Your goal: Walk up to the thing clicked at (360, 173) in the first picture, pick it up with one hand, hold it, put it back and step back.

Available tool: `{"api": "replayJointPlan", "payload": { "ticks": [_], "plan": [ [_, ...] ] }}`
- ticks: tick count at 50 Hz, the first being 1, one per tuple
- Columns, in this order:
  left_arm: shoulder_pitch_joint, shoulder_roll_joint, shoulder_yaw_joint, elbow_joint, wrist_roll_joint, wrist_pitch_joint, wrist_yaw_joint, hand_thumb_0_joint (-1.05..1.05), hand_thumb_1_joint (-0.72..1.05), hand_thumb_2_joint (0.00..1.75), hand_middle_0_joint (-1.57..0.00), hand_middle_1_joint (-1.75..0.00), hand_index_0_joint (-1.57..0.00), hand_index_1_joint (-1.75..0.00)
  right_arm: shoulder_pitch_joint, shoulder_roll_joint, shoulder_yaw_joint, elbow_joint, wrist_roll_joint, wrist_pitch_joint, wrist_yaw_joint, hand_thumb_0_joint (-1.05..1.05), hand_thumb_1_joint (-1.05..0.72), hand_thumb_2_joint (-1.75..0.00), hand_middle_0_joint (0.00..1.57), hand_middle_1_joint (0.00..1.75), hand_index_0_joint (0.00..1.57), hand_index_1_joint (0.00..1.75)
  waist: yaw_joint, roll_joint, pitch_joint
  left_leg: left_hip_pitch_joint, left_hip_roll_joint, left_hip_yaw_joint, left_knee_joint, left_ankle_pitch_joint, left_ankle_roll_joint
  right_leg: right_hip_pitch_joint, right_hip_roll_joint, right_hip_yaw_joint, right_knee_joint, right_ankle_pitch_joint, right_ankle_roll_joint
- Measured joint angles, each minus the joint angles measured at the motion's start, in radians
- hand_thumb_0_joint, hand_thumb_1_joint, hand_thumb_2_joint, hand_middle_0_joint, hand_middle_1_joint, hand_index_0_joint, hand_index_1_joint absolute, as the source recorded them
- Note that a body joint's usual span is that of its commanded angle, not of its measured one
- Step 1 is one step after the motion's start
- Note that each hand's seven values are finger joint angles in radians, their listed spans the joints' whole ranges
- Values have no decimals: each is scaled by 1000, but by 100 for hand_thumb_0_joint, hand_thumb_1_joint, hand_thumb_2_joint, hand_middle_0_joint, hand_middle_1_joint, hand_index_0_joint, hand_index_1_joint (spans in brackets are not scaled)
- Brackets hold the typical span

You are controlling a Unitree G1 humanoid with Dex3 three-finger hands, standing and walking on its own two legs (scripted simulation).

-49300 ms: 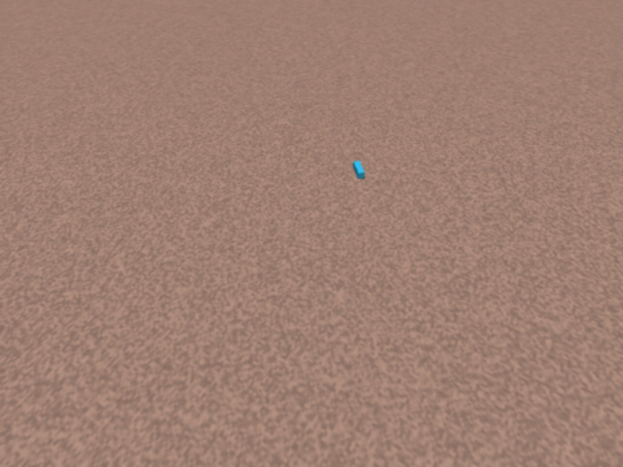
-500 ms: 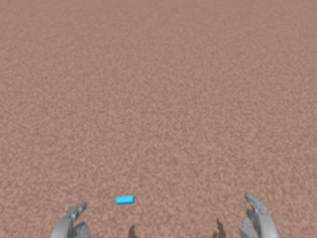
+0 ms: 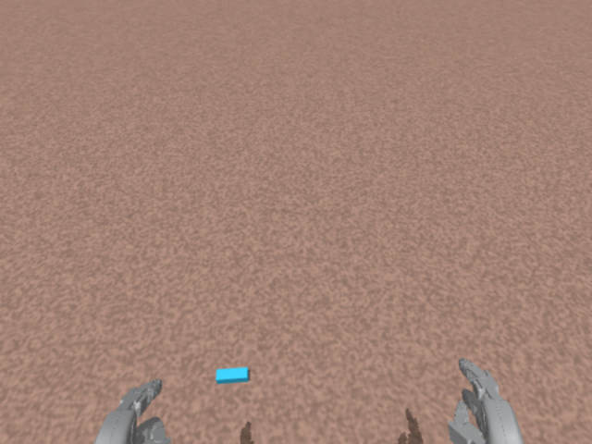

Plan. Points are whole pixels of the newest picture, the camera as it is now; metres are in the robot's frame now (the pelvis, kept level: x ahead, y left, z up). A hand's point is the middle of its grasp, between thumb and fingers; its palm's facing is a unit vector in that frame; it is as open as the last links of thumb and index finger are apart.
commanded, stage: stand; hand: left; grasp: from above
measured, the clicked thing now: (232, 375) +0.46 +0.20 -0.69
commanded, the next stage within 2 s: none
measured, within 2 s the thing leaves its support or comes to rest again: neither
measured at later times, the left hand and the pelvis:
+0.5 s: hand out of the picture +0.06 +0.24 -0.11, palm faces +0.03 -0.95 -0.33, open 7.4 cm; pelvis -0.01 +0.01 +0.04, yaw -1 degrees
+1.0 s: hand out of the picture +0.02 +0.24 -0.10, palm faces +0.01 -0.94 -0.33, open 7.4 cm; pelvis -0.03 +0.00 +0.06, yaw -1 degrees
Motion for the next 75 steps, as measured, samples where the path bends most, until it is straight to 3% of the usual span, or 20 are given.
{"api": "replayJointPlan", "payload": {
  "ticks": [2,6,10,18,27,46,75],
  "plan": [
    [0,1,-1,-1,1,0,1,1,90,90,-20,-30,-20,-29,1,0,0,0,0,-1,0,1,-90,-90,21,30,20,30,0,-1,0,0,0,0,0,0,0,0,0,0,1,0,0],
    [-175,35,-31,329,85,-236,14,1,90,90,-20,-30,-20,-30,-81,-25,-11,143,-89,93,77,1,-90,-90,21,30,20,30,48,-40,114,121,-15,29,-67,34,8,97,-17,25,-29,18,-5],
    [-267,63,-13,579,107,-334,12,1,90,90,-20,-30,-20,-30,-113,-52,-27,229,-80,156,144,1,-90,-90,21,30,21,30,62,-59,173,203,-31,46,-142,72,11,162,-34,39,-73,42,-1],
    [-266,78,17,869,105,-405,15,1,90,90,-20,-30,-20,-30,-96,-74,-74,339,-60,202,169,1,-91,-90,21,30,21,30,61,-56,196,321,-35,57,-254,118,17,275,-38,46,-182,90,7],
    [-265,60,12,1063,94,-437,12,1,90,90,-20,-30,-20,-30,-90,-63,-72,442,-47,219,161,1,-91,-90,21,30,20,30,61,-44,211,439,-34,58,-397,189,19,398,-37,43,-340,171,12],
    [-306,71,1,1240,89,-457,4,1,90,90,-20,-30,-20,-30,-112,-71,-66,559,-31,226,165,1,-91,-90,21,30,20,30,56,-31,226,562,-32,60,-611,311,13,515,-33,39,-544,288,10],
    [-371,80,-11,1276,74,-462,-6,1,90,90,-20,-30,-20,-30,-144,-94,-45,605,-23,221,171,1,-91,-90,21,30,20,30,41,-34,230,584,-18,69,-664,317,3,530,-20,48,-594,298,1]
  ]
}}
